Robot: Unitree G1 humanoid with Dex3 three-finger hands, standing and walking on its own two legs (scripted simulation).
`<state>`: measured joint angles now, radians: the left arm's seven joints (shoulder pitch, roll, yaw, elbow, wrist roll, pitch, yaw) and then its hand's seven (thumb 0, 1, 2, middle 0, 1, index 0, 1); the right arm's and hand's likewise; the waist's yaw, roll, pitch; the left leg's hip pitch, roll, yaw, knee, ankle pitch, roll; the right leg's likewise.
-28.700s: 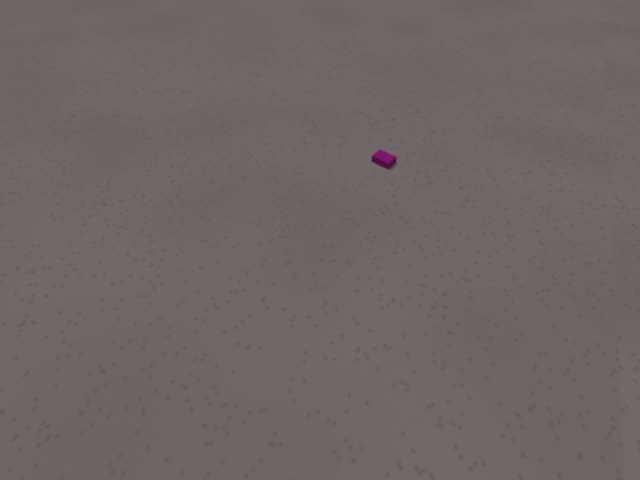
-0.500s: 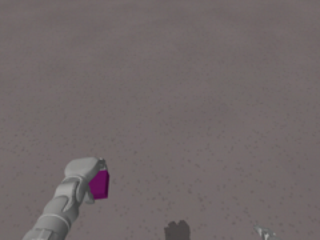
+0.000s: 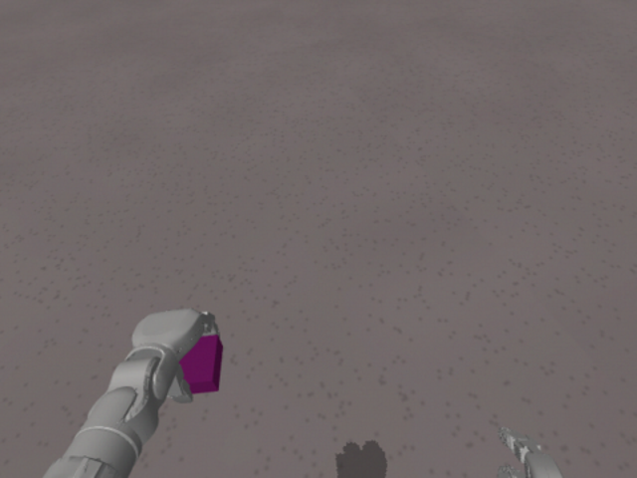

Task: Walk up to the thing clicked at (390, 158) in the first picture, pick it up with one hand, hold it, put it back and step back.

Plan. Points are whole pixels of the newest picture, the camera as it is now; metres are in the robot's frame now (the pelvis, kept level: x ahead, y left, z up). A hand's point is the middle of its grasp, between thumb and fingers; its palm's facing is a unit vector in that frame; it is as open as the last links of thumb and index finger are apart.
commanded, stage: hold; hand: left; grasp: from above
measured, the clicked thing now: (183, 365) +0.30 +0.23 -0.07
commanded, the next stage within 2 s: crouch in 0.56 s
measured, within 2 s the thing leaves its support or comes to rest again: neither
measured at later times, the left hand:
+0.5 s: hand (181, 349) +0.31 +0.22 -0.04, palm faces -0.44 -0.07 -0.89, open 10.0 cm
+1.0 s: hand (186, 372) +0.30 +0.23 -0.09, palm faces -0.48 -0.04 -0.88, open 10.0 cm
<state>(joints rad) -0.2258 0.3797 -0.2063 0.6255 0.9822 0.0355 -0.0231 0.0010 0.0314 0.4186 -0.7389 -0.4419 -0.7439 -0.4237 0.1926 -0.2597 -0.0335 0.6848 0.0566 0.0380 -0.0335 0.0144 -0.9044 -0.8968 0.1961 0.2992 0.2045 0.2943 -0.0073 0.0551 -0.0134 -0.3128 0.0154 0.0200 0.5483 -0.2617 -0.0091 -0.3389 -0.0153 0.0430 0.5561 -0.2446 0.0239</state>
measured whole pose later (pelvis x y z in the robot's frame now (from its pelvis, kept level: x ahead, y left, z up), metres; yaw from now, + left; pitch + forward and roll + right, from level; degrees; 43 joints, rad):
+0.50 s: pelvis +0.02 +0.00 +0.00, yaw +0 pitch +2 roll +0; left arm -0.25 0.38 -0.20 0.65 1.00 0.04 -0.01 0.00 0.02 0.43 -0.75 -0.43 -0.76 -0.42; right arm 0.20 -0.26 -0.05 0.70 0.06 0.06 -0.04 0.01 -0.90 -0.90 0.20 0.30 0.20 0.29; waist -0.01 0.05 -0.01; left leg -0.28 0.02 0.02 0.51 -0.27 -0.01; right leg -0.30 -0.02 0.04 0.52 -0.25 0.02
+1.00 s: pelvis +0.01 +0.00 -0.01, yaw +1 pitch +6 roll +0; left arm -0.31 0.36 -0.19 0.86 1.07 -0.02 0.14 0.00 0.02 0.43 -0.75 -0.43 -0.76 -0.41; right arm 0.20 -0.25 -0.05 0.68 0.03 0.07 -0.01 0.01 -0.89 -0.89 0.20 0.30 0.21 0.29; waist -0.03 0.02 -0.02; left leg -0.43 0.01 0.00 0.63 -0.30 -0.01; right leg -0.44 -0.02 0.03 0.62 -0.28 0.02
